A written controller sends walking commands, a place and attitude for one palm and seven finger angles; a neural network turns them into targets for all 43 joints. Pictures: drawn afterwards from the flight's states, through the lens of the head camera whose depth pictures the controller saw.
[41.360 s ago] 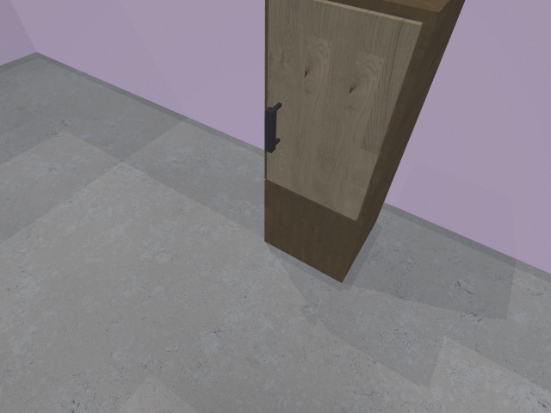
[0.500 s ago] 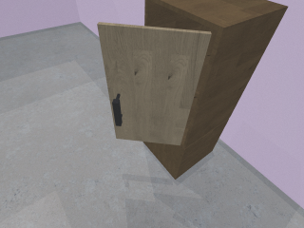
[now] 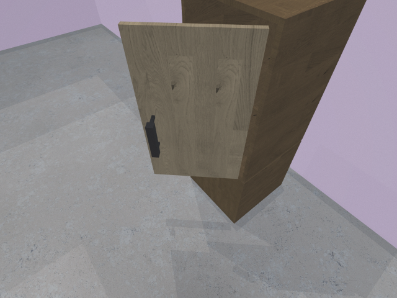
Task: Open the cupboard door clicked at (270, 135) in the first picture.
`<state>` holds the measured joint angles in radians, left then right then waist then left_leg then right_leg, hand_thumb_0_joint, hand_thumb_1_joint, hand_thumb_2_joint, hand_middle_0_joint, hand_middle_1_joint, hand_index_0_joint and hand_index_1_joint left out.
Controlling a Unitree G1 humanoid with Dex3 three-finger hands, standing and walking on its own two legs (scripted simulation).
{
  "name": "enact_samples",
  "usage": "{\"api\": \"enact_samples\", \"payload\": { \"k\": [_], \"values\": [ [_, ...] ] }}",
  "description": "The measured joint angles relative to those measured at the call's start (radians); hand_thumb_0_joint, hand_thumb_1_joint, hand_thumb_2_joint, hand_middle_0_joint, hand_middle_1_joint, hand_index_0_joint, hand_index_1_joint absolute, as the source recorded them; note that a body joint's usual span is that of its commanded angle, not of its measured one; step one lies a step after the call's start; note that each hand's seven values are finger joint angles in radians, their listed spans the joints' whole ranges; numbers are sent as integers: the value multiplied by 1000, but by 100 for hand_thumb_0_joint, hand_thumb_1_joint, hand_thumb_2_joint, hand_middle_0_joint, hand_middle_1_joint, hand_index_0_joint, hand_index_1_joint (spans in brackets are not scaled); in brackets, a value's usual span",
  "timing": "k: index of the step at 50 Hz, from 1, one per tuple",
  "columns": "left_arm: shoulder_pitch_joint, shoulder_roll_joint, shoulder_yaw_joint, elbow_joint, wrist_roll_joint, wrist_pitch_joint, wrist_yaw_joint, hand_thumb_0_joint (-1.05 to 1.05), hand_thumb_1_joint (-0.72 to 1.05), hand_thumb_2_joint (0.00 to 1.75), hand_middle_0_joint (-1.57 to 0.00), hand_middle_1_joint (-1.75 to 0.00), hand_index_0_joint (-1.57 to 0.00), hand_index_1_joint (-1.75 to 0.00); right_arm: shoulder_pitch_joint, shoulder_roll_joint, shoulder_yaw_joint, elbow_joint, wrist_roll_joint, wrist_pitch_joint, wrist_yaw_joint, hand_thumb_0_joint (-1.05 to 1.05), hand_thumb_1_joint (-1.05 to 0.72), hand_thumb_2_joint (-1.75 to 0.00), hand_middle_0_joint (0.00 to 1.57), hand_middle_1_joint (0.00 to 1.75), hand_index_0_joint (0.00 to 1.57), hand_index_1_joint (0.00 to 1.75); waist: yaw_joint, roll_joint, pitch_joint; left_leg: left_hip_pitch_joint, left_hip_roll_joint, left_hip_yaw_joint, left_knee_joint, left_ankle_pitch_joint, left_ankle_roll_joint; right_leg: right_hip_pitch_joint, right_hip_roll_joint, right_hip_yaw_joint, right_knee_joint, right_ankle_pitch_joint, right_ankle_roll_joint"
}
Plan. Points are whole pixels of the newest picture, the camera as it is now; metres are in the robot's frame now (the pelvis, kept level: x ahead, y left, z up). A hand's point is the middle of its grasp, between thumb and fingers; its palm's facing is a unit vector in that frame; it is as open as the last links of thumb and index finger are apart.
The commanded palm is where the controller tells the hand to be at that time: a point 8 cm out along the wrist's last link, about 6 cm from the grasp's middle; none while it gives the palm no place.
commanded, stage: come to a stop and stand still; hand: left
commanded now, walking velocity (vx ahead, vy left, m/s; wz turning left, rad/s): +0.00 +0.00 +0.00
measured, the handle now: (154, 136) +0.60 +0.18 -0.09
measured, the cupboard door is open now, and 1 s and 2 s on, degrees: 47 47 47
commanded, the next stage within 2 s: look again from close up in 0.70 s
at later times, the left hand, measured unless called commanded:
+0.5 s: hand out of the picture -0.01 +0.15 -0.16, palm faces -0.02 -0.98 -0.20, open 7.3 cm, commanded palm none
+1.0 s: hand out of the picture +0.02 +0.14 -0.17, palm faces +0.01 -0.98 -0.20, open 7.3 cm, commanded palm none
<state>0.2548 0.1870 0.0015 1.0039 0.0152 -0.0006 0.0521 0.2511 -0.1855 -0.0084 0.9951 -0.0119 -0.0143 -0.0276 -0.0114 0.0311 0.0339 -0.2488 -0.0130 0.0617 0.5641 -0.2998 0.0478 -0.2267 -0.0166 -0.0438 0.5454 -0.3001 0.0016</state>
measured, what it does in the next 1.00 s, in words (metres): stands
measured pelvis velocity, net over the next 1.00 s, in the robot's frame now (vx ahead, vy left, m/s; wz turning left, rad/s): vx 0.01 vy -0.04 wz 0.00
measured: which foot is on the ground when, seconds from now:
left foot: down 0.00-1.00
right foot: down 0.00-1.00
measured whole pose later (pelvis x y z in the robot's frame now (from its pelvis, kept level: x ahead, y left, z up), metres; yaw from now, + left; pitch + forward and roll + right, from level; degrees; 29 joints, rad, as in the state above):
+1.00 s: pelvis +0.01 -0.04 +0.01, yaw +0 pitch +0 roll +1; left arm 0.26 0.17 -0.01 1.10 0.01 -0.02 0.03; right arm 0.25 -0.16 0.02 1.13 -0.01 -0.03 -0.03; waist 0.01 -0.01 0.03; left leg -0.17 0.02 0.05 0.42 -0.24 -0.01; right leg -0.17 0.02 -0.05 0.45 -0.27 -0.05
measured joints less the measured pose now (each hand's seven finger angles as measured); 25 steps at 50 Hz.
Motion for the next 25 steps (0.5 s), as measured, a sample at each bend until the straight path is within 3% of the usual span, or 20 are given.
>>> {"api": "enact_samples", "payload": {
  "k": [10, 25],
  "values": [
    [13, 3, -20, 1, 1, 0, -28, 0, 91, 89, -20, -30, -20, -29, 19, -17, 16, 0, -7, 4, 20, 0, -92, -90, 20, 30, 20, 29, -1, 12, -32, 22, -8, 16, -86, 69, -9, -12, -6, 16, -22, 38, -10],
    [33, -21, -28, 81, -5, -11, -32, 0, 91, 89, -20, -30, -20, -29, 60, 2, 27, 109, -1, -4, 13, 0, -91, -90, 20, 30, 20, 29, 4, -23, 2, 35, 15, 3, -128, 92, -37, 4, 19, 3, -69, 59, -34]
  ]
}}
